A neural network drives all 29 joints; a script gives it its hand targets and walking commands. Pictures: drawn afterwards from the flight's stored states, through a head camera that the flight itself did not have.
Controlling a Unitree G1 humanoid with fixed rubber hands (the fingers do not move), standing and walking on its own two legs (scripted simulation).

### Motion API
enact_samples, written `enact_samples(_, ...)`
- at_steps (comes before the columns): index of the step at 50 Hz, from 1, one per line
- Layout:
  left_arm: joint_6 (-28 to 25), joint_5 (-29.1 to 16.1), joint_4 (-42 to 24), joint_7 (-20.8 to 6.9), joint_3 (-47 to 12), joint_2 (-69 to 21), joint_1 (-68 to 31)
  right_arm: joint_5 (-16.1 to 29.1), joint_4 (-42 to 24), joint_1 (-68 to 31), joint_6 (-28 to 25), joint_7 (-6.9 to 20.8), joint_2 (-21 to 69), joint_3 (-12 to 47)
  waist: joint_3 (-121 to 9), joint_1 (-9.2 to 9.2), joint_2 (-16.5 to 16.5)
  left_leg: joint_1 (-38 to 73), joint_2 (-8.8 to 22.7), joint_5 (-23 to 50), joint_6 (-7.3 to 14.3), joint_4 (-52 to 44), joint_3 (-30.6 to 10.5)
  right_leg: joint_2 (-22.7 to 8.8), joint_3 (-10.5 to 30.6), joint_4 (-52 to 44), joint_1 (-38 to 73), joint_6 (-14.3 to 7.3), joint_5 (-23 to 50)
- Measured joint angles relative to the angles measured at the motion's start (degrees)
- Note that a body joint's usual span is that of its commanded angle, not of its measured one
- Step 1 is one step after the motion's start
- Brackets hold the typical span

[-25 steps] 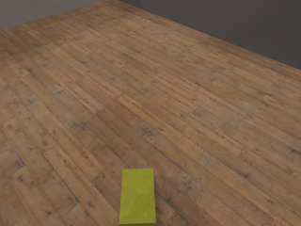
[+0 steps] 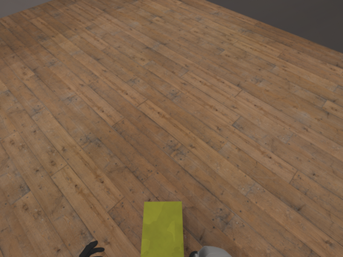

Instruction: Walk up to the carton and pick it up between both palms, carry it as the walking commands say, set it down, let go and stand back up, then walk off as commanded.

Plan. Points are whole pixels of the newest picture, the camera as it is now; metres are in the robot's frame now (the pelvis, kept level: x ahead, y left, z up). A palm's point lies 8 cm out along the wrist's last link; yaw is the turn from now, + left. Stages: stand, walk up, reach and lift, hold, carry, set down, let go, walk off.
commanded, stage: stand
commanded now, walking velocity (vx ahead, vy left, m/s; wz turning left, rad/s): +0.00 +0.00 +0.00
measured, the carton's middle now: (163, 236) +0.25 +0.05 -0.68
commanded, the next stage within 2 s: none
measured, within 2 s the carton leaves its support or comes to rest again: rests again in 0.16 s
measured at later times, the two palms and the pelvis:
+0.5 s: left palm out of the picture +0.03 +0.24 -0.14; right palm out of the picture +0.05 -0.19 -0.13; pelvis +0.06 +0.02 +0.01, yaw +0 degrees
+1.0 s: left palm out of the picture +0.04 +0.24 -0.13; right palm out of the picture +0.02 -0.20 -0.13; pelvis +0.05 +0.01 +0.02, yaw +1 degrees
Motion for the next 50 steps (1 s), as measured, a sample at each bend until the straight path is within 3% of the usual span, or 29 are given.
enact_samples(3, 1.4, 0.1, 0.2, 0.4, 0.1, -0.9, 1.4, -0.9, -1.0, -2.0, 1.0, 0.0, 0.2, -0.1, -1.1, 0.67, -0.9, -3.6, 1.5, -1.3, -1.1, 3.5, 1.3, -0.1, -0.7, -1.3, 2.1, 0.2, -0.6)
enact_samples(6, 2.8, -0.1, 1.5, 0.9, 0.2, -1.5, 3.3, -1.4, -2.6, -4.5, 1.3, 0.0, 0.3, -0.3, -2.0, 1.34, -1.6, -3.2, 2.8, 4.1, -1.8, -6.1, 2.4, 0.2, -0.6, -2.1, 3.2, 0.4, -0.8)
enact_samples(11, 3.6, -0.8, 5.0, -0.1, 1.0, -0.7, 7.1, -1.3, -3.3, -6.7, 0.4, 0.0, 1.4, 0.0, -3.4, 2.54, -3.3, 1.8, 2.0, 9.0, 1.1, -14.7, 4.5, -0.3, 1.0, -4.1, 5.2, 1.6, -1.0)
enact_samples(17, 2.8, -0.3, 7.7, 0.1, 1.0, -0.6, 9.8, -0.4, -3.9, -8.0, -0.6, -0.5, 1.8, -0.3, -3.2, 2.87, -3.1, 5.9, 0.8, 10.6, 1.7, -20.8, 4.7, -1.0, 1.3, -7.4, 8.1, 2.3, -0.6)
enact_samples(34, 2.5, -0.3, 7.2, 1.1, 1.2, -1.1, 9.0, -0.4, -1.3, -6.7, 0.1, -0.9, 1.4, -0.8, -3.3, 2.4, -2.1, 7.4, 0.4, 10.3, 1.9, -22.3, 3.5, -1.5, 0.1, -8.1, 9.8, 2.7, -1.7)
enact_samples(50, 2.4, -0.3, 5.2, 0.7, 1.1, -0.3, 8.4, -0.3, -3.0, -5.6, 0.5, -0.7, 0.5, -0.6, -2.6, 1.92, -2.2, 7.3, 0.4, 12.2, 1.5, -23.3, 3.6, -1.4, 0.2, -9.0, 9.7, 2.2, 0.0)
